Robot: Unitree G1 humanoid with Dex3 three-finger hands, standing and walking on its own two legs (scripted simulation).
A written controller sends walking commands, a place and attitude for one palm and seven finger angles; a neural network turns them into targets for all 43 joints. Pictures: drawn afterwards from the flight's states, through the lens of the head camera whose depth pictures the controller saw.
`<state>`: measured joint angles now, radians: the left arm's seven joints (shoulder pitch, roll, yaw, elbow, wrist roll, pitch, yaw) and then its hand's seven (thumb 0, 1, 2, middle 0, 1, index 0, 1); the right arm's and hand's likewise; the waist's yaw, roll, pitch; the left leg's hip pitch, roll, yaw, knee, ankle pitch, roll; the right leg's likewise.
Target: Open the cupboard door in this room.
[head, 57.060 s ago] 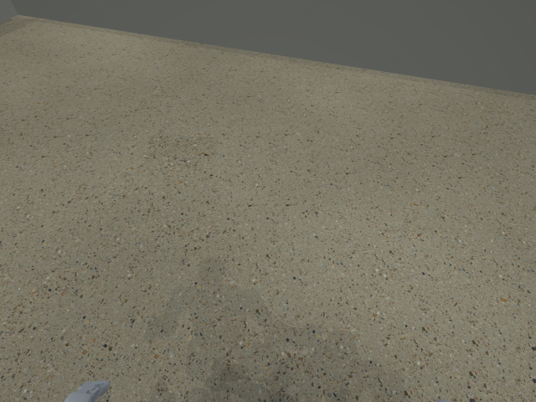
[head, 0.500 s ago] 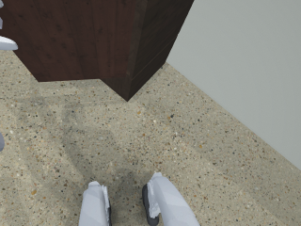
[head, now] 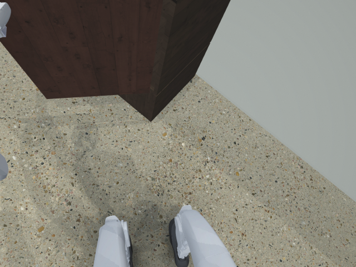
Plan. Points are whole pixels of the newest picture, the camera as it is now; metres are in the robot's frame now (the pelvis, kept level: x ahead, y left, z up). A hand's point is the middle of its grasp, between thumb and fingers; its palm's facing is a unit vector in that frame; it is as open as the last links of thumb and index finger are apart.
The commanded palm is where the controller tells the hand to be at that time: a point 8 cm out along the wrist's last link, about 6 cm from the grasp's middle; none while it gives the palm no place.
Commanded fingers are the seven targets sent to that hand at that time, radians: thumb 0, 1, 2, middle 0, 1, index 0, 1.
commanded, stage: close the thumb around the handle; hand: left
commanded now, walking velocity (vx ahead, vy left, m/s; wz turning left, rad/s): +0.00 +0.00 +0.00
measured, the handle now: out of the picture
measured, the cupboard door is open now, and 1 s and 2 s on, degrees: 48 77 94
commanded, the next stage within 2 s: pull the door open along its arc in 0.18 s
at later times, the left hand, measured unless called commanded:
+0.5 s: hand out of the picture +0.56 +0.25 +0.08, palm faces +0.04 -1.00 -0.02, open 5.8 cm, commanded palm +0.53 +0.27 +0.07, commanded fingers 0.00 0.90 0.90 -0.40 -1.35 -0.40 -1.35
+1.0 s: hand (40, 99) +0.42 +0.18 +0.08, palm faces +0.30 -0.95 +0.09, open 6.2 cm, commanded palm +0.36 +0.24 +0.07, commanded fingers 0.00 0.90 0.90 -0.40 -1.35 -0.40 -1.35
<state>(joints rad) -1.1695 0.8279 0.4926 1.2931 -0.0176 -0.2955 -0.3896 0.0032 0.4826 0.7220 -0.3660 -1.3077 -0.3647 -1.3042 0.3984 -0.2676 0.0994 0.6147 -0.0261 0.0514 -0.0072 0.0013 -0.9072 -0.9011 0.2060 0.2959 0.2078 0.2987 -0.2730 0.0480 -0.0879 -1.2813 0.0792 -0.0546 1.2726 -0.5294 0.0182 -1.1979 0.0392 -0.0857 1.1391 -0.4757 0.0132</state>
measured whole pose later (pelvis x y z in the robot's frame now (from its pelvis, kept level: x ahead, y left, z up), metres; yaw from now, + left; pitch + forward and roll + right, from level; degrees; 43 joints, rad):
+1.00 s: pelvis +0.02 -0.01 +0.04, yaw +2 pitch +21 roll -2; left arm -0.34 0.14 0.28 0.52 -0.15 -0.37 0.10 0.01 0.66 0.73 -0.35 -1.34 -0.36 -1.30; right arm 0.26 -0.23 0.00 0.52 -0.01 0.04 0.06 0.01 -0.91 -0.90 0.20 0.30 0.20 0.30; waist -0.09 0.03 -0.17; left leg -0.95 0.05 0.02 1.09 -0.52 0.01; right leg -0.92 0.01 -0.02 1.05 -0.49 0.01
